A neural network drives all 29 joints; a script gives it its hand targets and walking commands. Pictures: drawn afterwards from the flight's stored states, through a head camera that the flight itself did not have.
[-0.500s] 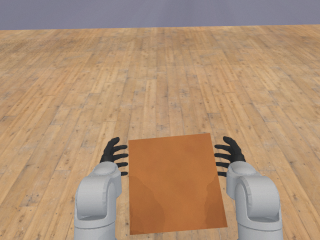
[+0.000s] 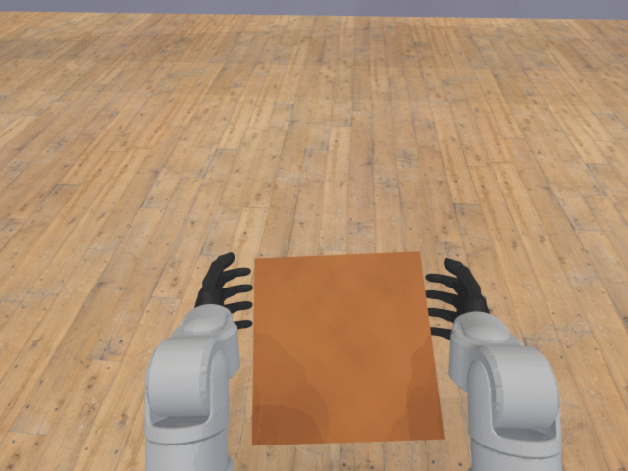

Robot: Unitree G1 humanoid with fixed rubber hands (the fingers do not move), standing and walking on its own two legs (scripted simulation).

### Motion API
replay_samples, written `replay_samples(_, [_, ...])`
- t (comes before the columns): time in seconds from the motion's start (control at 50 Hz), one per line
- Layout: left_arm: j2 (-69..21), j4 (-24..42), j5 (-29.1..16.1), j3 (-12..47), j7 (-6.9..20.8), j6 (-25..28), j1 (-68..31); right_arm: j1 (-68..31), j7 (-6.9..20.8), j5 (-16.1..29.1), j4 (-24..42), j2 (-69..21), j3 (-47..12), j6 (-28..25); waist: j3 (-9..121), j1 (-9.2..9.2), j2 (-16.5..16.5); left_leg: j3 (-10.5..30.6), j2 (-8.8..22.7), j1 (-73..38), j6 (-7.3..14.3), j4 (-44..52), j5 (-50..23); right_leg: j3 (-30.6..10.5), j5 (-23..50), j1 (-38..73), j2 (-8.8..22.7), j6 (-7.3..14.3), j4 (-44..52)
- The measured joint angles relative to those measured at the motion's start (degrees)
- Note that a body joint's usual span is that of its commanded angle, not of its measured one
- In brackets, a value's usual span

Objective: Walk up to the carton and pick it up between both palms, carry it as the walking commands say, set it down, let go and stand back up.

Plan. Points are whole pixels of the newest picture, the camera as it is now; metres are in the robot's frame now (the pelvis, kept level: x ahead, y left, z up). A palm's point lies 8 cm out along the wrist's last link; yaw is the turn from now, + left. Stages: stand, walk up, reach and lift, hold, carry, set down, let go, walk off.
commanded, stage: carry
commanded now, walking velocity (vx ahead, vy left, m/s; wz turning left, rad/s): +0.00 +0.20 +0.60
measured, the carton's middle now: (339, 345) +0.30 +0.00 +0.00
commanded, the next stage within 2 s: none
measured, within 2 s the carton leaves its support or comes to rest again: neither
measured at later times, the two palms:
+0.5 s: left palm (79, 371) +0.21 +0.26 +0.11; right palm (353, 348) +0.25 -0.01 +0.09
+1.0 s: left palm out of the picture +0.10 +0.48 +0.07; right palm (126, 373) +0.22 +0.23 +0.08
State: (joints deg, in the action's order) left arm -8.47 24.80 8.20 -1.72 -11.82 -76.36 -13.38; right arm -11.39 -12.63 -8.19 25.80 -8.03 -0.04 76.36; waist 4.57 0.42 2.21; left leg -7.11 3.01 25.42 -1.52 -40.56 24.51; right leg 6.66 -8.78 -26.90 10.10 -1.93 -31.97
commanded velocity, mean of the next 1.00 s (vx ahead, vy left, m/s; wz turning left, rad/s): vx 0.00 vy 0.20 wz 0.60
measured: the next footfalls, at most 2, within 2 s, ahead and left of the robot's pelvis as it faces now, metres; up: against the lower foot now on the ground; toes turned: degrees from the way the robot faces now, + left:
left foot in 0.02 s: +0.07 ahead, +0.14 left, +0.00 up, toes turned +8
right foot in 0.44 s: -0.03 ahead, -0.04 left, +0.00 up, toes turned +1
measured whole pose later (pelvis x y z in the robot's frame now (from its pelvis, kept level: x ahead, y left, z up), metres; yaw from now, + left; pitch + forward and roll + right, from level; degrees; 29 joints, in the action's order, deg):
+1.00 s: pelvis -0.08 +0.23 -0.01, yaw +26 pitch +5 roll -1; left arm -8.2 25.0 7.8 -1.9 -13.0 -73.5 -12.2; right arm -10.9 -11.7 -7.7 24.6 -8.0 -0.7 73.7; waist -0.4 0.6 2.2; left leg -5.1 -1.3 30.3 4.6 -36.6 11.3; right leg 7.0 -34.5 -31.9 9.9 -7.6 -67.0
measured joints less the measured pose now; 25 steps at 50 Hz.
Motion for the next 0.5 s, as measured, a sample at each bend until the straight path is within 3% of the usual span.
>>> replay_samples(0.02, [-0.04,0.34,0.00,0.00,-0.06,0.00,-0.23,0.00,0.00,0.02,0.38,0.00,0.00,-0.13,0.01,-0.01,-0.27,0.20,0.07,-1.11,0.00,4.26,-1.38,0.31,-0.07,-0.39,0.45,-0.74,-0.54])
replay_samples(0.06, [-0.04,0.63,0.02,0.00,-0.60,0.28,-0.40,0.04,0.07,0.07,0.29,-0.06,-0.23,-0.64,-0.60,0.08,-0.06,0.52,-0.47,-0.44,1.23,5.23,-11.34,0.37,-3.27,-1.29,1.17,-1.29,-3.83])
replay_samples(0.12, [0.25,0.34,-0.01,0.00,-1.26,0.55,1.22,0.04,0.62,0.14,-1.25,-0.04,-0.81,-0.31,-1.01,0.01,0.33,1.22,-1.42,0.16,3.81,3.51,-9.65,0.52,-16.39,-3.08,0.04,-1.30,-14.92])
replay_samples(0.22, [0.30,1.46,-0.01,0.01,-1.27,0.56,1.33,0.01,1.25,0.13,-1.41,-0.05,-0.74,-1.15,-0.98,0.04,-0.30,2.23,-2.61,0.44,5.50,6.72,-11.43,0.42,-19.48,-4.12,-3.91,-1.30,-24.66])
replay_samples(0.36, [-0.19,2.22,-0.02,0.00,-1.40,1.53,-1.07,0.02,1.15,0.12,0.62,-0.08,-0.01,-2.66,-0.92,0.08,-2.61,2.46,-5.90,1.44,7.29,10.39,-15.06,0.34,-19.62,-0.43,-6.41,-1.29,-21.66])
replay_samples(0.44, [-0.17,1.01,-0.02,-0.01,-1.30,2.06,-0.92,0.02,0.51,0.12,1.79,-0.08,-0.33,-1.15,-0.82,0.19,-4.02,3.26,-8.74,1.96,7.08,11.47,-16.98,0.13,-17.77,9.35,-7.03,-1.16,-3.80])
replay_samples(0.5, [0.01,-1.22,-0.06,0.00,-0.45,2.56,0.17,0.55,0.26,0.14,1.08,0.03,-0.28,-0.20,-1.08,0.28,-4.72,3.34,-8.48,7.02,5.10,-5.93,-4.85,1.02,-13.16,10.75,-5.83,1.09,-2.35])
